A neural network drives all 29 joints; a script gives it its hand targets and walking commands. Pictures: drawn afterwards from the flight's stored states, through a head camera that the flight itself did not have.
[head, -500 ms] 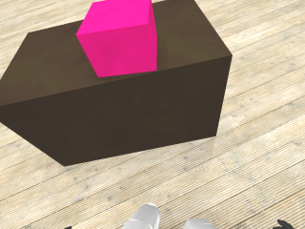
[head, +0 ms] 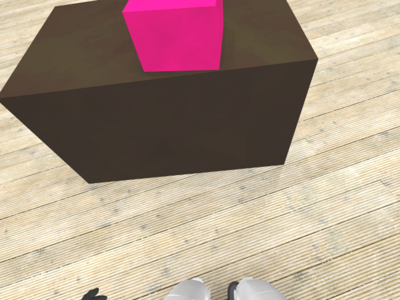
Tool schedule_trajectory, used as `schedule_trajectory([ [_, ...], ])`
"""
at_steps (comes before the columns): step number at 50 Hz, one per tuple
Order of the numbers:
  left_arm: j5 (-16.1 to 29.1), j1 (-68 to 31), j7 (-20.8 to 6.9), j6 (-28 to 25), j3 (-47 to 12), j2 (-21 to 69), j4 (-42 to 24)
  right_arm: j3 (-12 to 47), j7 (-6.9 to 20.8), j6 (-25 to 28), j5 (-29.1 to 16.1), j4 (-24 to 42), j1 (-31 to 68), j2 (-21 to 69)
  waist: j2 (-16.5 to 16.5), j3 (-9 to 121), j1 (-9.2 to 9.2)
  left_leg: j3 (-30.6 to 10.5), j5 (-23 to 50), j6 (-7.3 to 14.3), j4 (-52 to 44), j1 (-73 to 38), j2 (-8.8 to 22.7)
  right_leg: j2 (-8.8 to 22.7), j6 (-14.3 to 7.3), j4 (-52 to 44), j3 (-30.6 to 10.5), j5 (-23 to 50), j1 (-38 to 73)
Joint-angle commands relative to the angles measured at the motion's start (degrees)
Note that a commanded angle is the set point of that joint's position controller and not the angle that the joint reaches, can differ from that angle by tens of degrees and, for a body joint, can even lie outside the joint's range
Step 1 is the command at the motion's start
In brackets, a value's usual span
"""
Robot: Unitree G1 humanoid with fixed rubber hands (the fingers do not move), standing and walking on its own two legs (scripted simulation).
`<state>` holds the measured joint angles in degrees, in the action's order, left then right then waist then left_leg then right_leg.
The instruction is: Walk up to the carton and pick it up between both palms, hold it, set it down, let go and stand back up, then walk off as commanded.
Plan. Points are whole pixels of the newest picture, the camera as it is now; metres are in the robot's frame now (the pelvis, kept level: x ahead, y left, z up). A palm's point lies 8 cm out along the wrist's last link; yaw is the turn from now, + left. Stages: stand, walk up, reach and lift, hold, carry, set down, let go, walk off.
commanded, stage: walk off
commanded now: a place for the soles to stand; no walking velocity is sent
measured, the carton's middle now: (181, 20) +0.96 +0.06 +0.04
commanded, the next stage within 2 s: stand in 1.14 s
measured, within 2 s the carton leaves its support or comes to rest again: neither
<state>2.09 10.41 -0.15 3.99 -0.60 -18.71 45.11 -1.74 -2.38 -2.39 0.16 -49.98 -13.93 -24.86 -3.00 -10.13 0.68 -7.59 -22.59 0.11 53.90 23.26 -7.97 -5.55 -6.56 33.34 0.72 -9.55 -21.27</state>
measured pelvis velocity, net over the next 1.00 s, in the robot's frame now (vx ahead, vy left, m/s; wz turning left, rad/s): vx -0.01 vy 0.03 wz -0.04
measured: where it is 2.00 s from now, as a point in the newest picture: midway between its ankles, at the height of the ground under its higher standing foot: outside the picture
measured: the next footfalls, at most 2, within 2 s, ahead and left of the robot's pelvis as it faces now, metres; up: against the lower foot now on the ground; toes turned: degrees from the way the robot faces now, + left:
left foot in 0.16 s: +0.04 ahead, +0.13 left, +0.00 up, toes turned -7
right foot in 0.52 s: +0.00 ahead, -0.09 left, +0.00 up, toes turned +5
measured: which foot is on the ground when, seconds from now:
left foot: up 0.00-0.14, down 0.16-1.00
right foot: down 0.00-0.18, up 0.20-0.50, down 0.52-1.00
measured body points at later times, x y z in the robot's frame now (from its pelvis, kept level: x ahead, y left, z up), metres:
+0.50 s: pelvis -0.03 +0.04 +0.00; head +0.01 +0.04 +0.45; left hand +0.07 +0.35 -0.12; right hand +0.04 -0.28 -0.11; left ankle +0.00 +0.12 -0.72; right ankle -0.04 -0.10 -0.71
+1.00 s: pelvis -0.01 +0.03 +0.01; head +0.00 +0.02 +0.46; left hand +0.11 +0.33 -0.10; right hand +0.07 -0.28 -0.11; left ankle +0.00 +0.13 -0.72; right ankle -0.04 -0.09 -0.72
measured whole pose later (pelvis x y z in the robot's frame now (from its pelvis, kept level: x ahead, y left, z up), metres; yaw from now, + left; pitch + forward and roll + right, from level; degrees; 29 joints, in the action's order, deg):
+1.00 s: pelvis -0.01 +0.03 +0.01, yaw -2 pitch +0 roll +0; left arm 2.1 10.3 -0.1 -1.1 -0.6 -20.1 53.2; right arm -1.7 0.0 1.8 0.3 -50.7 -12.5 -22.0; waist -1.8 0.1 0.7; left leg -3.0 -17.0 2.5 34.0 16.9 -3.8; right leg -2.7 -0.1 33.5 -6.4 -20.1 -13.3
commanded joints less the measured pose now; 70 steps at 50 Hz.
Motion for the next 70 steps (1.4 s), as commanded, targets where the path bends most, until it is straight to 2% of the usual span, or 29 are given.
schedule_trajectory([
  [1, -4.5, -3.8, 0.6, -1.1, 9.9, -16.3, -4.1, -5.9, 0.1, 1.6, 0.7, -0.6, -11.6, -10.5, 11.9, 12.7, -0.35, 1.4, -5.9, 2.5, -7.7, -2.3, 4.2, 17.5, -0.4, -22.0, -22.3, -27.0, 9.9],
  [6, -4.4, -5.7, -0.4, -0.7, 8.7, -15.3, -4.2, -6.1, 0.4, 2.7, 0.8, -1.0, -14.0, -10.4, 13.3, 15.1, 1.89, 5.3, -0.7, 5.0, -24.0, -13.4, 5.4, 14.1, 2.4, -19.9, -17.0, -27.2, 3.1],
  [7, -4.3, -4.9, -0.5, -0.2, 8.5, -14.9, -3.7, -6.2, 0.2, 3.0, 0.6, -0.9, -14.8, -11.4, 9.5, 15.3, 2.61, -0.5, -5.8, 6.3, -32.4, -15.8, 7.3, 11.8, 3.8, -13.7, -14.9, -28.1, 1.2],
  [8, -4.3, -1.7, -0.3, -0.2, 8.7, -14.6, -3.0, -6.2, -0.2, 3.2, 1.5, 0.7, -11.7, -12.4, 4.1, 13.4, 1.41, -12.1, -9.4, 8.9, -35.4, -16.9, 14.8, 9.4, 4.9, -1.3, -12.5, -28.6, -7.0],
  [9, -3.8, -0.2, -0.3, -0.7, 8.2, -12.9, -1.8, -6.5, -0.2, 3.7, 2.7, 1.9, -5.6, -15.5, -7.1, 12.2, 0.5, -31.4, -20.4, 13.0, -41.5, -10.3, 25.7, 0.3, 7.3, 16.4, -4.8, -21.8, -10.3],
  [10, -4.2, -1.9, 0.3, -0.9, 9.3, -16.7, -2.0, -6.2, -0.3, 3.8, 2.6, 3.1, -1.7, -17.4, -1.0, 6.9, 0.82, -36.0, -21.1, 13.6, -44.2, -1.6, 29.9, -1.2, 8.2, 25.0, -10.8, -20.9, -8.1],
  [11, -3.8, -0.1, 0.4, -0.9, 9.0, -17.4, -0.2, -5.3, -0.6, 4.1, 2.4, 4.5, 1.7, -14.1, 4.2, 5.6, -1.27, -28.9, -16.4, 9.6, -41.9, -1.0, 25.1, 1.3, 7.8, 26.3, -12.4, -16.1, -6.4],
  [13, -3.0, 1.6, 0.0, -1.3, 8.3, -15.6, 1.5, -4.9, -0.6, 4.4, 2.3, 5.3, 3.6, -11.0, 3.0, 7.0, -1.96, -21.2, -8.9, 4.5, -39.5, -9.5, 20.5, 1.7, 8.5, 24.1, -13.5, -13.2, -9.0],
  [14, -2.8, 2.4, -0.2, -1.7, 7.8, -14.5, 2.0, -5.0, -0.3, 4.6, 2.4, 5.1, 4.0, -10.8, 0.8, 9.2, -1.72, -19.6, -6.7, 6.6, -38.1, -12.0, 20.6, 2.0, 8.4, 24.0, -12.8, -13.7, -8.9],
  [19, -2.6, -0.5, 0.4, -3.5, 6.5, -14.7, 2.5, -5.0, 1.2, 4.2, 3.1, 4.3, 1.7, -10.1, -2.3, 10.0, 1.2, -16.5, -9.3, 5.7, -38.5, -15.4, 18.0, 3.7, 8.4, 14.4, -9.7, -15.4, -6.4],
  [20, -2.3, 0.2, 0.7, -4.1, 6.0, -14.3, 3.0, -4.8, 1.7, 4.1, 2.9, 4.2, 1.5, -10.1, -6.2, 11.5, 1.34, -17.0, -8.8, 5.0, -39.0, -17.7, 18.3, 4.9, 8.2, 9.4, -9.2, -16.4, -5.4],
  [22, -2.4, 1.0, 0.5, -4.8, 5.7, -15.0, 4.8, -5.2, 2.3, 3.3, 3.1, 4.0, 2.3, -11.6, -6.6, 12.9, 1.6, -14.6, -11.4, 6.1, -38.5, -15.7, 18.0, 6.0, 7.2, 2.4, -5.5, -16.5, 0.5],
  [24, -2.3, 1.3, 0.5, -5.6, 5.3, -12.4, 5.9, -5.0, 2.2, 2.9, 2.8, 3.9, 3.6, -10.1, -0.5, 11.8, -0.84, -9.9, -3.7, 6.8, -33.8, -12.7, 16.5, 6.2, 5.9, -11.7, -3.7, -10.2, 9.4],
  [26, -3.0, 3.2, 1.2, -6.7, 6.0, -13.9, 6.6, -4.5, 2.3, 3.1, 2.3, 3.0, 2.3, -7.7, 3.8, 15.4, -1.5, -4.0, 6.6, 3.2, -24.3, -4.5, 12.8, 10.1, 3.6, -15.4, -14.2, -6.1, 21.8],
  [27, -3.8, 3.4, 1.5, -7.3, 5.9, -15.8, 6.0, -3.5, 2.5, 3.4, 1.2, 3.7, 4.6, -5.2, 10.1, 16.3, -1.98, 0.8, 3.7, 1.2, -16.9, 3.0, 8.5, 17.8, 1.8, -17.8, -26.0, 1.1, 26.4],
  [28, -4.0, -1.1, 1.6, -7.2, 6.2, -17.6, 4.5, -3.7, 2.2, 3.7, 0.8, 3.0, 3.2, -5.7, 11.5, 13.7, -0.67, 1.6, -3.1, 0.4, -17.8, 3.9, 6.0, 20.8, -3.6, -14.2, -28.2, 4.9, 22.7],
  [30, -3.5, -1.7, 1.1, -7.4, 4.8, -15.9, 4.4, -3.7, 2.1, 4.5, 0.8, 2.6, 2.8, -7.2, 8.5, 13.8, 0.8, 0.8, 3.2, 1.8, -23.5, -4.0, 8.9, 18.6, -3.4, -10.0, -22.6, 11.1, 18.2],
  [33, -2.6, -3.6, 1.1, -7.1, 4.3, -14.2, 4.0, -3.9, 1.9, 5.6, 0.9, 2.9, 1.4, -8.7, 7.5, 21.0, 1.03, -4.1, 30.9, 4.4, -26.9, -19.2, 12.5, 10.4, 2.8, -1.7, -10.5, 19.6, 12.2],
  [35, -2.6, -2.5, 1.2, -6.8, 4.1, -13.0, 3.3, -4.0, 1.7, 5.9, 0.5, 2.8, 0.8, -9.7, 4.8, 22.2, 0.95, -9.6, 40.8, 6.5, -26.9, -22.3, 16.8, 8.2, 5.1, 1.3, -9.2, 11.1, 10.2],
  [37, -2.4, -2.3, 1.1, -6.8, 3.8, -12.9, 3.8, -3.6, 1.3, 6.0, 0.6, 2.1, 2.6, -10.0, 2.6, 21.2, -0.41, -10.1, 38.7, 6.2, -27.4, -22.0, 16.8, 8.2, 4.1, -0.7, -10.3, 7.1, 9.1],
  [44, -3.6, -1.6, 1.1, -7.3, 4.3, -14.5, 4.3, -2.8, 1.5, 5.5, 0.6, 3.0, 5.4, -7.3, 9.8, 19.1, -0.99, -0.4, 23.6, 3.0, -23.2, -11.5, 10.7, 12.5, 0.9, -6.8, -15.5, 20.6, 17.7],
  [46, -2.8, -3.1, 0.9, -6.9, 4.3, -14.5, 4.1, -3.0, 1.3, 5.8, 0.6, 2.1, 4.7, -7.6, 4.5, 18.2, 0.0, -1.9, 24.4, 3.2, -26.9, -16.6, 11.2, 11.6, 1.4, -7.3, -14.5, 14.1, 12.5],
  [48, -2.8, -3.8, 1.0, -7.1, 3.8, -14.3, 4.9, -2.6, 1.5, 6.1, 0.4, 2.4, 4.1, -7.6, 5.0, 19.2, 0.11, -2.9, 28.0, 3.9, -28.0, -19.1, 13.0, 10.3, 2.1, -7.4, -12.5, 11.3, 11.7],
  [50, -2.8, -5.6, 0.8, -7.1, 4.2, -14.0, 5.0, -2.6, 1.4, 6.2, 0.6, 1.0, 3.7, -9.2, 6.6, 17.2, 0.31, -5.3, 24.3, 4.8, -30.4, -17.1, 13.2, 8.9, 3.3, -6.8, -11.6, 6.2, 10.3],
  [53, -2.6, -4.0, 0.7, -6.7, 4.3, -13.4, 5.7, -2.5, 1.6, 6.4, 1.3, 1.1, 5.2, -9.2, 1.0, 15.1, -0.11, -8.4, 14.2, 5.4, -34.4, -14.5, 14.5, 7.5, 3.9, -5.3, -10.9, 1.1, 9.0],
  [57, -3.4, -4.2, 0.6, -6.8, 4.1, -13.6, 5.6, -2.2, 2.0, 6.0, 0.9, 1.8, 6.8, -8.7, 5.2, 12.4, -0.78, -6.2, 3.4, 4.8, -34.7, -8.2, 12.9, 8.3, 3.1, -9.2, -12.1, -5.1, 11.3],
  [59, -3.1, -3.3, 0.5, -7.0, 3.1, -12.6, 8.3, -1.2, 1.8, 6.4, 0.3, -1.1, 6.2, -6.3, 5.4, 13.8, -0.48, -4.7, 20.5, 3.6, -32.1, -13.5, 13.3, 10.1, 3.2, -9.8, -14.2, 5.1, 12.0],
  [62, -2.7, -5.6, 0.7, -6.8, 3.8, -13.3, 7.9, -1.1, 1.4, 6.5, 0.1, -2.1, 5.3, -6.9, 6.9, 17.2, -1.21, -3.9, 29.4, 3.3, -30.7, -15.6, 13.3, 10.2, 3.5, -7.9, -12.9, 12.6, 14.4],
  [70, -2.8, -4.8, 0.6, -6.9, 3.2, -13.1, 10.0, -1.6, 1.8, 5.6, 0.1, -5.2, 5.5, -8.2, 7.4, 15.1, -0.47, -3.9, 14.2, 2.6, -35.0, -16.1, 13.6, 9.7, 3.7, -12.0, -13.6, 0.6, 9.9],
])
